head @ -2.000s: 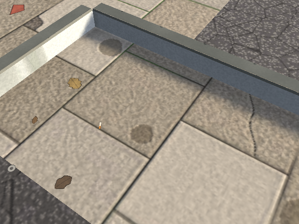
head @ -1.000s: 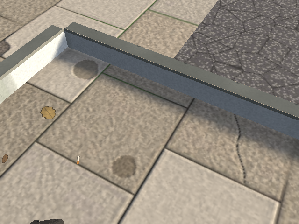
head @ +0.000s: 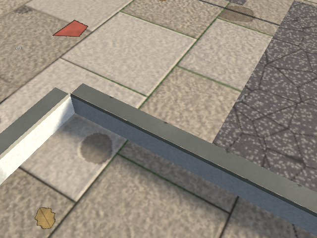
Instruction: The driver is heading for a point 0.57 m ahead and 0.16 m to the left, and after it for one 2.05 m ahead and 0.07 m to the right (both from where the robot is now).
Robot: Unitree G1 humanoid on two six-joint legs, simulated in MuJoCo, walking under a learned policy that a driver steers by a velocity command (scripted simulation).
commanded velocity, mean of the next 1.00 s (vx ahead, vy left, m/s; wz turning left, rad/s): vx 0.50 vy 0.00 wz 0.25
